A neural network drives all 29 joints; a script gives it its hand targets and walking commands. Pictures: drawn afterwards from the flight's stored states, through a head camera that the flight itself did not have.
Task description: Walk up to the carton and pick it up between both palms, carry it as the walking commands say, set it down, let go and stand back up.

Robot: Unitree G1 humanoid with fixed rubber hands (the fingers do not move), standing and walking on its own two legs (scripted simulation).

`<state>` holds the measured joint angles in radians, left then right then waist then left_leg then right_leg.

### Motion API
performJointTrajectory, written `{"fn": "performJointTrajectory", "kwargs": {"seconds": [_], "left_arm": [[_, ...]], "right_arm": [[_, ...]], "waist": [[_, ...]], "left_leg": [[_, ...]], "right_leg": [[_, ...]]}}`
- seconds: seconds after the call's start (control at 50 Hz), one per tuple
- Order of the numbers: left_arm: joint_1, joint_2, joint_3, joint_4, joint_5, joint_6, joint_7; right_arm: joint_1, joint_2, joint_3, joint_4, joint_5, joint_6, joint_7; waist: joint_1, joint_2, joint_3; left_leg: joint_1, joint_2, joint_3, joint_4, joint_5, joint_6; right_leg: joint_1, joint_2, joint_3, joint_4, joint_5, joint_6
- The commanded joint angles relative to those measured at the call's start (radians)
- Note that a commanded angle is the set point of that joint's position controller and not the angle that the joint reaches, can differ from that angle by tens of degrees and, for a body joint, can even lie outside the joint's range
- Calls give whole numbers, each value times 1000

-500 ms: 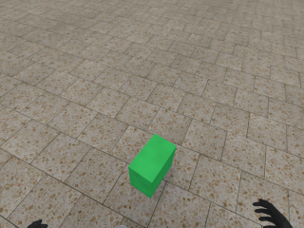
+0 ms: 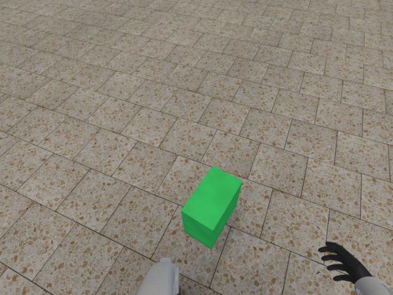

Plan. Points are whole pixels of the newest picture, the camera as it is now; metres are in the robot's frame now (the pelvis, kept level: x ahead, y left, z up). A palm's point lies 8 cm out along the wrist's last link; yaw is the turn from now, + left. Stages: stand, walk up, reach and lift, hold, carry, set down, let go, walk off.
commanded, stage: walk up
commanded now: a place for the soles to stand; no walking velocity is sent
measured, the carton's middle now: (212, 208) +0.55 -0.04 -0.61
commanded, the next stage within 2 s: none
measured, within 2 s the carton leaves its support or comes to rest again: neither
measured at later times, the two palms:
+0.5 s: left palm out of the picture +0.18 +0.52 -0.06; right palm out of the picture +0.07 -0.16 -0.04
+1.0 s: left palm out of the picture +0.34 +0.60 -0.08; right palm out of the picture +0.06 -0.03 -0.02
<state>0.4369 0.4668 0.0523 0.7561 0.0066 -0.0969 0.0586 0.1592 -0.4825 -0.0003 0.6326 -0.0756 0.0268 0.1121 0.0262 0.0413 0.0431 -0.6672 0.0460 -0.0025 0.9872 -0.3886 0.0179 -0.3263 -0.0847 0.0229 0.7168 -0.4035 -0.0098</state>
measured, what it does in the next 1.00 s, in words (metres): steps to the left, turning right: left foot, then right foot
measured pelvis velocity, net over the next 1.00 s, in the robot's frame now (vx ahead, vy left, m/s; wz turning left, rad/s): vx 0.15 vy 0.30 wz -0.37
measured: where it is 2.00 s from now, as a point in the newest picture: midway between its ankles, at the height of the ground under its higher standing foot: outside the picture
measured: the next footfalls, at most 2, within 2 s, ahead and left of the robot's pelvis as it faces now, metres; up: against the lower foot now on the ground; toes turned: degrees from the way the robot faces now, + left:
left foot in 0.14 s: +0.17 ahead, +0.18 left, +0.01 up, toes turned -1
right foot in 0.56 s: +0.09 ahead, +0.03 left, +0.00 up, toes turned -20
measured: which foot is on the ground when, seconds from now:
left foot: up 0.00-0.12, down 0.14-0.54, up 0.56-0.72, down 0.74-1.00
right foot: down 0.00-0.14, up 0.16-0.54, down 0.56-0.74, up 0.76-1.00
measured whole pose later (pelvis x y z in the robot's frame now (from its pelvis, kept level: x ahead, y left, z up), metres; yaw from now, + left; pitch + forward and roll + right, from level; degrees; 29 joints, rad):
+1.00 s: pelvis +0.15 +0.30 +0.02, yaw -21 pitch -1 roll -4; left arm 0.38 0.51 0.09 0.77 0.01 -0.01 0.02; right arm 0.40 -0.46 -0.04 0.65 -0.04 -0.06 0.00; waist -0.07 -0.02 0.06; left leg -0.21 0.07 0.08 0.57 -0.34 0.02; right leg -0.55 0.02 0.09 1.14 -0.29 -0.03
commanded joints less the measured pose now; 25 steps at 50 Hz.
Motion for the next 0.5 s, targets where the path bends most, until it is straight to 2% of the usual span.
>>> {"fn": "performJointTrajectory", "kwargs": {"seconds": [0.0,0.06,0.08,0.1,0.12,0.14,0.16,0.18,0.2,0.22,0.24,0.28,0.34,0.4,0.42,0.44,0.46,0.48], "left_arm": [[53,343,114,-30,18,-24,45],[-20,354,114,-48,20,-16,52],[-57,346,109,-56,20,-10,51],[-74,299,92,-58,23,-4,50],[-23,201,65,-51,19,2,52],[24,155,51,-48,15,12,52],[45,207,63,-11,20,29,56],[70,238,73,16,17,46,57],[68,247,80,29,7,55,50],[99,250,91,44,4,63,41],[138,256,99,53,3,68,33],[162,236,96,60,-8,72,27],[126,205,88,43,-7,74,23],[113,185,81,22,-9,67,18],[140,186,80,21,-9,62,18],[203,198,84,36,-9,60,21],[304,214,97,66,-13,62,26],[438,233,117,108,-15,68,35]], "right_arm": [[-128,-153,-134,-135,15,7,23],[-82,-177,-155,-112,17,11,24],[-15,-191,-165,-83,15,9,22],[109,-219,-184,-36,8,4,18],[241,-278,-206,-6,-8,-5,7],[224,-311,-204,-21,-7,-16,-7],[116,-302,-197,-37,17,-14,-21],[44,-300,-203,-43,25,-8,-35],[24,-264,-202,-43,22,-7,-44],[17,-239,-195,-46,18,-8,-47],[17,-214,-187,-51,19,-9,-46],[31,-173,-174,-57,13,-10,-42],[69,-167,-172,-61,3,-3,-39],[109,-173,-166,-73,-2,6,-38],[102,-182,-168,-83,0,11,-36],[58,-196,-172,-100,3,20,-34],[-6,-201,-175,-122,4,31,-33],[-85,-189,-173,-147,1,41,-35]], "waist": [[-9,-174,-27],[-51,-227,-42],[-90,-206,-69],[-152,-127,-120],[-209,135,-153],[-180,283,-118],[-125,126,-39],[-93,114,-18],[-83,110,-6],[-67,151,-17],[-53,147,-41],[-53,136,-52],[-68,110,-16],[-80,114,-6],[-67,128,-20],[-31,143,-32],[26,135,-49],[115,65,-63]], "left_leg": [[-8,64,-55,-32,96,-28],[190,55,-44,-122,139,-17],[343,41,-33,-186,128,3],[569,21,-49,-236,90,33],[671,119,-235,-453,-154,57],[607,289,-513,-697,-399,49],[461,308,-499,-761,-475,30],[361,309,-463,-804,-521,-3],[318,255,-385,-809,-466,-46],[306,217,-307,-801,-417,-60],[314,192,-228,-776,-346,-52],[364,158,-120,-755,-249,-16],[388,160,-70,-783,-247,17],[460,162,-19,-782,-179,22],[457,154,19,-774,-135,-4],[394,137,67,-758,-96,-52],[286,115,117,-731,-101,-111],[120,68,206,-642,-182,-181]], "right_leg": [[58,-221,302,-247,367,-210],[-98,-197,247,-221,245,-180],[-200,-172,206,-158,180,-155],[-344,-101,136,-10,68,-106],[-454,32,-7,276,-106,-50],[-540,121,-41,500,-254,-25],[-467,62,38,527,-162,-35],[-419,52,44,556,-112,-33],[-379,39,35,562,-39,-30],[-339,27,21,541,-2,-24],[-290,23,7,508,26,-15],[-248,43,-25,404,57,6],[-221,67,-70,281,47,10],[-194,78,-115,111,3,5],[-130,76,-149,13,-6,-6],[-8,79,-187,-87,-17,-23],[163,99,-225,-168,1,-41],[398,120,-268,-286,80,-66]]}}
